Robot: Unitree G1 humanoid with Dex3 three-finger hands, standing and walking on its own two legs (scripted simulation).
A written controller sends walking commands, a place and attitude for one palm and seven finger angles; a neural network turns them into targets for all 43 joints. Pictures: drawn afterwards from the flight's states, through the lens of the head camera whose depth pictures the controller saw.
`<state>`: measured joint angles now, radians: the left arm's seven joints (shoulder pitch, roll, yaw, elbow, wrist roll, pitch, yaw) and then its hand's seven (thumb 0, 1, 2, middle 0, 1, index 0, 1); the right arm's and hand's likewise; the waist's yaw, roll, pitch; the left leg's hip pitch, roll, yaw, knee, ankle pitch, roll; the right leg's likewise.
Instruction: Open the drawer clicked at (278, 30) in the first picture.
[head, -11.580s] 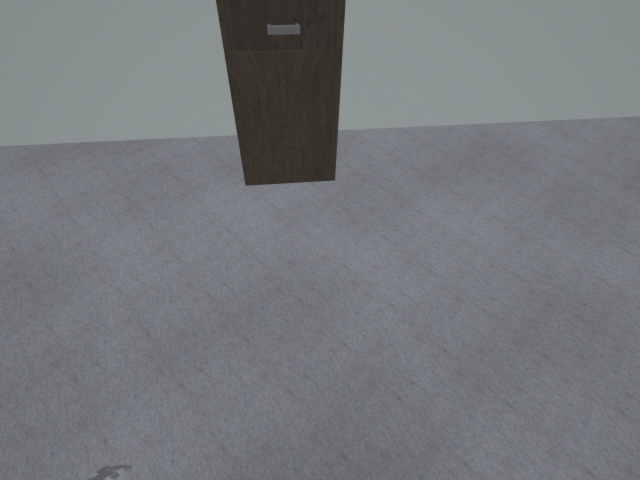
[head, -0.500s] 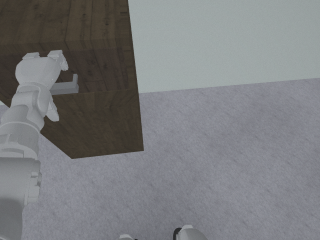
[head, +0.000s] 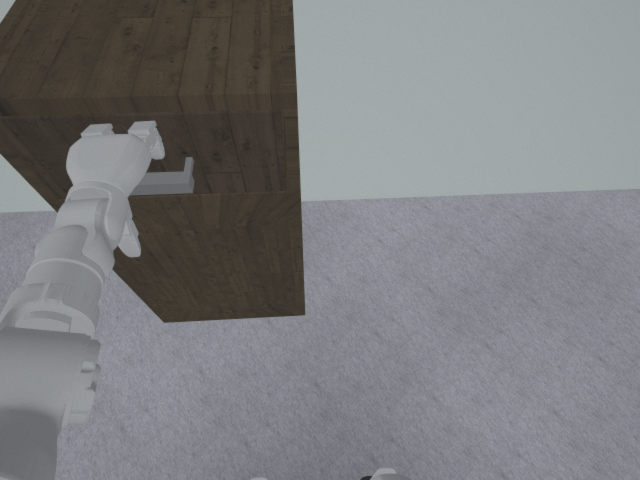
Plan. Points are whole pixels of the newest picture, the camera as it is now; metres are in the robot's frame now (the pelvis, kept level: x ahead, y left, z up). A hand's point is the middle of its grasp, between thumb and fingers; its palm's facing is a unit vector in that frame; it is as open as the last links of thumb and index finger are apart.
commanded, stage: move the hooked fingers above the handle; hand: left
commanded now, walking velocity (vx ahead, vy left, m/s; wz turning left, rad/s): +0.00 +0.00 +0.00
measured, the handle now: (155, 173) +0.56 +0.25 -0.01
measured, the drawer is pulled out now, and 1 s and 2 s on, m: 0.00 0.00 0.00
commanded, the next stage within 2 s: none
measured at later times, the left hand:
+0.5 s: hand (140, 188) +0.49 +0.24 +0.04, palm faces -0.16 +0.00 -0.99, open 13.8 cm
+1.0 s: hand (154, 184) +0.49 +0.22 +0.04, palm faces -0.14 -0.04 -0.99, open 13.9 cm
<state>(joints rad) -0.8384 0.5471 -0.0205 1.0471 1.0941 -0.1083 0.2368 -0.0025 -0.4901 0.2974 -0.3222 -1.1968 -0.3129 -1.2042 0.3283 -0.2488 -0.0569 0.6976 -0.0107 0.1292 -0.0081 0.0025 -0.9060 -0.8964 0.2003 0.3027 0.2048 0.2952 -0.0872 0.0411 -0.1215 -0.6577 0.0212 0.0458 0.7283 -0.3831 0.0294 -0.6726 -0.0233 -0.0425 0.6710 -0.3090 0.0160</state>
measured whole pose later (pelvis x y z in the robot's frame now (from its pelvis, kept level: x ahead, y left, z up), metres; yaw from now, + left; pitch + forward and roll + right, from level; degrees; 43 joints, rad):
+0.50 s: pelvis +0.00 -0.02 +0.00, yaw -1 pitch +19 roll -1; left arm -0.84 0.62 0.05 1.10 1.09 -0.11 0.17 0.00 -0.49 0.30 -0.32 -1.20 -0.32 -1.22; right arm 0.38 -0.27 -0.05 0.71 0.00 0.14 -0.04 0.00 -0.91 -0.90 0.20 0.30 0.20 0.30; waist -0.12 0.05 -0.11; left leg -0.66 0.04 0.06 0.70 -0.37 0.01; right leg -0.70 0.00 -0.02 0.67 -0.30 -0.01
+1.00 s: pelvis +0.00 -0.01 +0.00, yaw -1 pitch +19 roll -1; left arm -0.86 0.56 0.00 1.06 1.08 -0.16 0.16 0.00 -0.49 0.30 -0.32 -1.20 -0.31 -1.20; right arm 0.36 -0.25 -0.05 0.70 -0.01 0.12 -0.04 0.00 -0.91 -0.90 0.20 0.30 0.20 0.30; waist -0.12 0.04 -0.12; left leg -0.66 0.03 0.05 0.72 -0.38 0.02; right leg -0.69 -0.01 -0.04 0.67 -0.31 0.01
